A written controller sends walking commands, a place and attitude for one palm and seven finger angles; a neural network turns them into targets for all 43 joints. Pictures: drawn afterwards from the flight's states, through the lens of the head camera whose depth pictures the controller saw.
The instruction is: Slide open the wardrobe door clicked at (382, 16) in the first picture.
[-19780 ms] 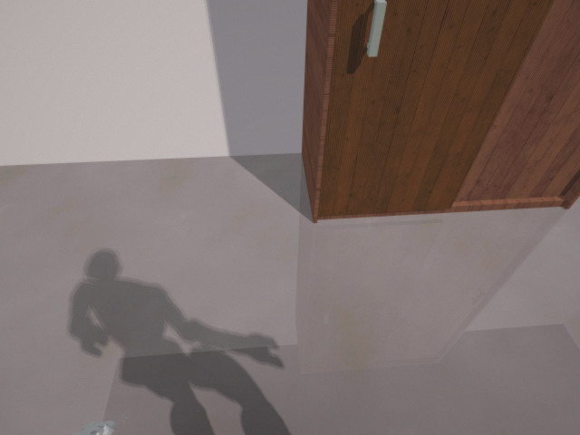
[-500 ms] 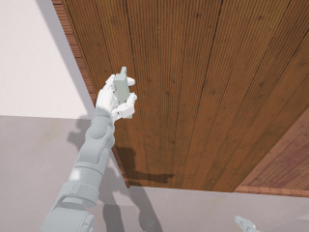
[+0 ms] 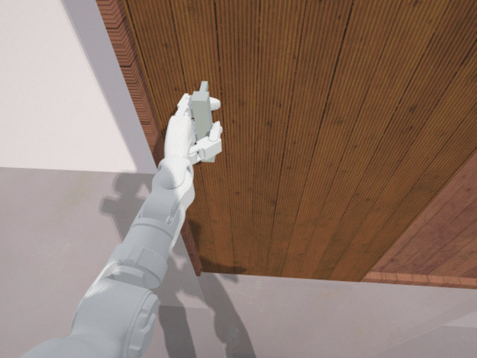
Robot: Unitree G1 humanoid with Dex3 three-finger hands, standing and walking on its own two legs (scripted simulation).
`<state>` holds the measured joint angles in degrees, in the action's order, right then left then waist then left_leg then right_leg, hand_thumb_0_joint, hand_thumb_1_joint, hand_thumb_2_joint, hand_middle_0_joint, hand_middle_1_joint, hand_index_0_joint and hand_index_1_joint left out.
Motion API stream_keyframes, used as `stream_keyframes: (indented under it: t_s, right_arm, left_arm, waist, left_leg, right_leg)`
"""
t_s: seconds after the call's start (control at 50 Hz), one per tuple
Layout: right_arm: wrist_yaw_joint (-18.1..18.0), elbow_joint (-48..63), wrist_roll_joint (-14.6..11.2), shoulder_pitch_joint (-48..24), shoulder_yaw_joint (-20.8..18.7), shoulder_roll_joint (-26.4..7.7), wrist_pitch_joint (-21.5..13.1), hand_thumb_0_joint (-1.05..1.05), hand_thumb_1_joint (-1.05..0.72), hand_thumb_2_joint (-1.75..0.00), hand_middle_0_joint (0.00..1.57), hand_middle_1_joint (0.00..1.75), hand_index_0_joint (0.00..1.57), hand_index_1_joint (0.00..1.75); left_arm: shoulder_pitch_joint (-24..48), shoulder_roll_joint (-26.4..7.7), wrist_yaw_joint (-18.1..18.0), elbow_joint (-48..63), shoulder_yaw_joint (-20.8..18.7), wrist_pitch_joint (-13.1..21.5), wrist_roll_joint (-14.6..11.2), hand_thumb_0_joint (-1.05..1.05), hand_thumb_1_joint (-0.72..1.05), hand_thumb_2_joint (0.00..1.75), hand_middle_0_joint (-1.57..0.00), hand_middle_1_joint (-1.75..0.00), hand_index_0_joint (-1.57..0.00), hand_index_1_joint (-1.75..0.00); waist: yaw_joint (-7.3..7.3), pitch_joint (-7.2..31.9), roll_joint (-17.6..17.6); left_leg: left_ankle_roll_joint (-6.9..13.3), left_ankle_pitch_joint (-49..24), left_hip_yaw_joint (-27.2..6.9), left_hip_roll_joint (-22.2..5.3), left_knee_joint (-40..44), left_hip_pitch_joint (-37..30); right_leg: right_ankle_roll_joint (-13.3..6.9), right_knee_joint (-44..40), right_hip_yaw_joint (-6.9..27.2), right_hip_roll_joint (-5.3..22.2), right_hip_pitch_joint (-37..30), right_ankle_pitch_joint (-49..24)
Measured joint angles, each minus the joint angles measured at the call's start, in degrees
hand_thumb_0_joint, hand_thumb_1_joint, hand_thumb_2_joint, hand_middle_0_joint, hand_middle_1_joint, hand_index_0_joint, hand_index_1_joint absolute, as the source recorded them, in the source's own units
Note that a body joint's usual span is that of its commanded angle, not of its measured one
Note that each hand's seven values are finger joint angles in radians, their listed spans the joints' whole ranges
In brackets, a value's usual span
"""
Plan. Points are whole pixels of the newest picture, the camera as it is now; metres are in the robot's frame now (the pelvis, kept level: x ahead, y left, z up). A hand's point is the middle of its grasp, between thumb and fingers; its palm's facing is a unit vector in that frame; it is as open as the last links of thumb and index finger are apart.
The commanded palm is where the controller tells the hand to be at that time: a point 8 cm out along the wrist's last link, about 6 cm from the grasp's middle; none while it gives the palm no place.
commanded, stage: tug the door sideways, standing still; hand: left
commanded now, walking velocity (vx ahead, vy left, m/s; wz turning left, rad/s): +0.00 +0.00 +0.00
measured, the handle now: (206, 122) +0.50 +0.08 +0.13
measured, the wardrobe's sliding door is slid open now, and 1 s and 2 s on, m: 0.02 0.06 0.34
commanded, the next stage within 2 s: step sideways, sliding the door along in 0.02 s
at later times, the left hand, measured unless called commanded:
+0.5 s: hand (230, 141) +0.44 +0.03 +0.13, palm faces -0.02 -1.00 -0.09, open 6.3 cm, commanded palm +0.42 +0.06 +0.13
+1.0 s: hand (245, 140) +0.44 +0.00 +0.13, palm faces +0.15 -0.99 -0.07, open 6.3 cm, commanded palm +0.42 -0.02 +0.12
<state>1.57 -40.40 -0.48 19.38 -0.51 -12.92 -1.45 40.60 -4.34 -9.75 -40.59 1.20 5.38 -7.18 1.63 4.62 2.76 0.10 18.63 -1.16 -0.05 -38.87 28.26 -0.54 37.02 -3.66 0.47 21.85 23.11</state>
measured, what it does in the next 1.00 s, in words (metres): steps to the right: left foot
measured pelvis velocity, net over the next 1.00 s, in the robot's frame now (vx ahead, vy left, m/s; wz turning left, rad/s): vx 0.03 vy -0.16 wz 0.02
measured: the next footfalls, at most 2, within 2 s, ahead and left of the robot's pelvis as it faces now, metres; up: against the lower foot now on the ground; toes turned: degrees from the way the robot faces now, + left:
left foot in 0.68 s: +0.09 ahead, +0.06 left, +0.00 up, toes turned +9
right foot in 1.06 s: +0.13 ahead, -0.37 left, +0.00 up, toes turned -4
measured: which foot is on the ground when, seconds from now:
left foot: down 0.00-0.42, up 0.44-0.66, down 0.68-1.00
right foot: down 0.00-0.68, up 0.70-1.00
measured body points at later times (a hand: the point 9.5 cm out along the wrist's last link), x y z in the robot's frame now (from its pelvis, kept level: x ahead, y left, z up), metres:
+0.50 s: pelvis +0.00 -0.04 +0.00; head +0.02 -0.07 +0.44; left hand +0.43 +0.08 +0.14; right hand +0.08 -0.28 -0.15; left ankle -0.01 +0.10 -0.68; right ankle -0.04 -0.12 -0.72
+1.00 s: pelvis +0.03 -0.16 +0.00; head +0.12 -0.14 +0.44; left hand +0.43 +0.05 +0.13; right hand +0.22 -0.34 -0.11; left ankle +0.05 +0.05 -0.72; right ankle +0.09 -0.37 -0.68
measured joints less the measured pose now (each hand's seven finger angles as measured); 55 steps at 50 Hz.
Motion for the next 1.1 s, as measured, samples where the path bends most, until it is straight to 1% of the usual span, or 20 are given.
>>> stream_keyframes:
  t_s: [0.14,0.18,0.24,0.34,0.4,0.44,0.48,0.54,0.6,0.66,0.68,0.7,0.72,0.78,0.82,0.92,1.0,1.06,1.08,1.1]
  right_arm:
    - [0.3,-1.0,0.1,0.9,-0.2,-0.2,-1.3,0.01,-0.9,-0.9,0.2,0.3,0.2,0.3]
    - [-1.2,-1.6,-0.6,-0.3,0.5,-0.2,-0.3,0.01,-0.9,-0.9,0.2,0.3,0.2,0.3]
    - [-4.3,-1.3,-1.5,-1.7,0.9,0.0,0.9,0.01,-0.9,-0.9,0.2,0.3,0.2,0.3]
    - [-7.3,-0.6,-1.4,-3.3,1.0,0.6,1.7,0.01,-0.9,-0.9,0.2,0.3,0.2,0.3]
    - [-7.8,-0.8,-1.4,-3.7,1.6,1.0,2.3,0.01,-0.9,-0.9,0.2,0.3,0.2,0.3]
    - [-7.9,-1.6,-1.6,-4.0,1.8,0.9,2.3,0.01,-0.9,-0.9,0.2,0.3,0.2,0.3]
    - [-7.9,-3.0,-1.8,-4.4,1.5,0.8,2.2,0.01,-0.9,-0.9,0.2,0.3,0.2,0.3]
    - [-7.7,-3.9,-1.0,-5.2,0.7,0.2,1.3,0.01,-0.9,-0.9,0.2,0.3,0.2,0.3]
    - [-7.9,-2.5,-0.1,-6.1,0.1,-0.6,0.8,0.02,-0.9,-0.9,0.2,0.3,0.2,0.3]
    - [-8.3,-0.7,0.3,-7.6,-0.2,-1.4,0.4,0.02,-0.9,-0.9,0.2,0.3,0.2,0.3]
    - [-8.2,0.2,0.2,-8.3,-0.3,-2.0,0.1,0.02,-0.9,-0.9,0.2,0.3,0.2,0.3]
    - [-7.9,0.7,0.1,-9.5,-0.8,-2.2,-0.2,0.02,-0.9,-0.9,0.2,0.3,0.2,0.3]
    - [-7.2,0.9,-0.2,-11.3,-1.3,-1.7,-0.3,0.01,-0.9,-0.9,0.2,0.3,0.2,0.3]
    - [-5.4,1.4,-0.3,-15.4,-1.5,-0.2,-0.3,0.01,-0.9,-0.9,0.2,0.3,0.2,0.3]
    - [-4.9,1.9,-0.6,-16.5,-1.1,0.8,-0.3,0.01,-0.9,-0.9,0.2,0.3,0.2,0.3]
    - [-4.2,3.7,-1.8,-14.4,0.2,3.1,-1.4,0.01,-0.9,-0.9,0.2,0.3,0.2,0.3]
    - [-4.0,4.2,-2.3,-12.5,1.2,4.1,-2.7,0.01,-0.9,-0.9,0.2,0.3,0.2,0.3]
    - [-3.8,3.9,-2.8,-11.9,1.9,4.2,-3.4,0.01,-0.9,-0.9,0.2,0.3,0.2,0.3]
    - [-3.9,3.4,-2.9,-12.9,1.8,3.1,-3.5,0.01,-0.9,-0.9,0.2,0.3,0.2,0.3]
    - [-4.2,2.6,-2.9,-13.8,1.4,2.0,-3.3,0.01,-0.9,-0.9,0.21,0.3,0.2,0.3]
  left_arm:
    - [3.4,0.3,-1.5,-4.9,0.8,2.0,0.0,0.0,0.73,0.79,-0.28,-1.39,-0.23,-1.4]
    - [3.9,-0.7,0.5,-5.9,-0.6,2.6,1.1,0.0,0.72,0.78,-0.3,-1.38,-0.24,-1.4]
    - [3.7,-2.9,2.4,-6.8,-1.2,3.2,0.3,0.0,0.69,0.77,-0.33,-1.35,-0.26,-1.4]
    - [3.2,-5.4,3.9,-7.1,-2.1,3.0,-1.7,0.0,0.67,0.77,-0.36,-1.32,-0.29,-1.4]
    - [3.2,-5.8,4.4,-7.0,-2.6,2.3,-2.0,0.0,0.66,0.79,-0.37,-1.31,-0.29,-1.4]
    - [3.2,-5.5,4.5,-6.9,-3.2,2.0,-1.3,-0.01,0.66,0.8,-0.37,-1.31,-0.28,-1.4]
    - [3.2,-4.5,4.7,-6.9,-3.7,1.8,-0.1,0.0,0.66,0.81,-0.37,-1.31,-0.28,-1.4]
    - [2.5,-3.0,4.5,-5.0,-2.9,1.9,1.0,0.0,0.67,0.82,-0.38,-1.32,-0.28,-1.4]
    - [0.8,-2.2,4.9,-1.3,-2.0,2.9,1.9,-0.01,0.66,0.83,-0.38,-1.33,-0.27,-1.4]
    - [-1.1,-2.3,5.1,3.7,-0.6,3.8,2.1,-0.02,0.66,0.83,-0.4,-1.35,-0.28,-1.4]
    - [-2.0,-2.6,5.0,5.5,-0.3,4.1,1.7,-0.02,0.66,0.84,-0.4,-1.35,-0.28,-1.4]
    - [-2.5,-3.2,4.9,7.4,0.1,4.3,1.0,-0.02,0.66,0.84,-0.41,-1.36,-0.28,-1.4]
    - [-2.4,-4.1,4.8,8.8,0.1,4.3,0.5,-0.02,0.66,0.84,-0.42,-1.36,-0.27,-1.4]
    - [-3.0,-5.6,4.3,12.7,-0.5,3.0,0.5,-0.02,0.68,0.85,-0.41,-1.38,-0.25,-1.4]
    - [-3.0,-6.1,4.1,14.4,-0.5,1.9,0.9,-0.02,0.69,0.85,-0.39,-1.38,-0.25,-1.4]
    - [-2.1,-6.0,3.8,16.6,0.9,-0.4,1.4,-0.01,0.71,0.85,-0.35,-1.39,-0.23,-1.4]
    - [-2.9,-7.0,3.4,18.0,0.4,-0.5,0.8,-0.01,0.72,0.85,-0.35,-1.39,-0.2,-1.4]
    - [-3.9,-8.5,2.9,19.1,-1.8,-0.8,0.3,-0.02,0.71,0.85,-0.37,-1.4,-0.18,-1.4]
    - [-4.7,-8.4,2.2,19.6,-3.4,-0.6,0.4,-0.02,0.7,0.85,-0.38,-1.4,-0.18,-1.4]
    - [-5.8,-8.2,1.8,20.3,-4.7,-0.4,0.6,-0.02,0.69,0.85,-0.39,-1.4,-0.18,-1.4]
  waist:
    - [0.65,-0.2,-0.2]
    - [0.93,-1.4,-0.5]
    - [1.47,-3.3,-0.9]
    - [0.97,-5.9,0.0]
    - [0.02,-7.3,0.7]
    - [0.16,-8.3,1.9]
    - [0.25,-8.9,1.7]
    - [-1.63,-10.7,0.1]
    - [-2.98,-12.4,-1.6]
    - [-4.04,-13.2,-2.9]
    - [-4.61,-13.0,-2.3]
    - [-4.69,-13.3,-2.0]
    - [-4.68,-14.7,-2.6]
    - [-4.49,-17.8,-2.9]
    - [-5.35,-18.9,-2.2]
    - [-8.76,-20.1,-0.7]
    - [-10.13,-19.9,0.7]
    - [-10.26,-19.0,0.9]
    - [-9.2,-19.3,2.8]
    - [-7.97,-19.3,3.9]
  left_leg:
    - [0.0,-0.3,0.0,-0.2,-0.9,1.3]
    - [0.2,-0.5,0.8,-0.5,-0.4,0.1]
    - [0.3,-0.5,2.3,-0.9,0.6,-2.8]
    - [0.0,1.6,3.8,-2.6,-1.5,-5.8]
    - [-1.2,3.0,3.1,-3.9,-3.4,-7.1]
    - [-1.0,4.0,1.7,-5.1,-6.1,-7.0]
    - [-0.5,7.9,0.7,-4.1,-14.8,-4.8]
    - [-0.7,9.2,2.3,-2.1,-24.8,-2.3]
    - [-1.1,6.0,6.6,-1.6,-18.1,-3.0]
    - [-0.6,-2.7,10.8,-1.9,-2.2,-6.7]
    - [0.8,-9.2,11.1,-3.1,3.9,-9.0]
    - [1.5,-7.6,11.1,-4.0,4.8,-9.6]
    - [1.5,-5.0,11.3,-4.3,3.2,-9.5]
    - [-0.3,-1.9,10.1,-6.4,1.1,-10.1]
    - [-1.8,-2.5,8.8,-8.7,1.7,-10.6]
    - [-5.3,-3.8,4.7,-13.6,4.0,-11.6]
    - [-7.8,-3.7,1.0,-16.2,4.0,-11.3]
    - [-8.1,-1.3,-1.4,-16.8,-0.2,-9.5]
    - [-6.1,-0.2,-2.9,-17.1,-2.9,-8.2]
    - [-5.0,3.8,-3.8,-15.7,-7.2,-6.4]
  right_leg:
    - [0.0,1.0,0.1,-0.1,1.4,-0.3]
    - [0.1,0.9,0.8,-0.3,0.7,-0.5]
    - [0.2,0.8,2.4,-0.6,-1.2,-0.8]
    - [-0.9,9.2,2.7,-1.9,-0.7,4.0]
    - [-1.6,5.3,2.2,-2.4,-3.4,2.9]
    - [-2.5,3.8,0.4,-3.4,-5.5,0.0]
    - [-3.5,3.1,-1.1,-3.3,-7.3,1.2]
    - [-3.9,-0.5,-1.1,-2.3,-10.4,0.4]
    - [-4.1,-4.1,-1.0,-1.2,-12.3,-1.1]
    - [-4.0,-3.2,-1.1,-1.1,-11.4,-0.9]
    - [-3.0,1.2,-1.0,-2.0,-8.9,-0.6]
    - [-1.3,9.1,-0.3,-2.7,-5.3,1.1]
    - [-0.7,17.7,1.6,-3.0,-2.0,2.7]
    - [0.1,34.3,4.1,-2.2,5.7,3.9]
    - [0.8,35.3,4.2,0.1,9.2,2.4]
    - [2.2,20.8,3.0,5.9,8.9,-2.9]
    - [2.7,9.9,0.9,5.9,3.0,-3.8]
    - [3.7,-0.1,-0.7,4.5,-3.5,-9.5]
    - [4.1,1.1,-1.9,3.8,-3.5,-8.1]
    - [4.1,2.5,-2.7,3.9,-3.0,-6.4]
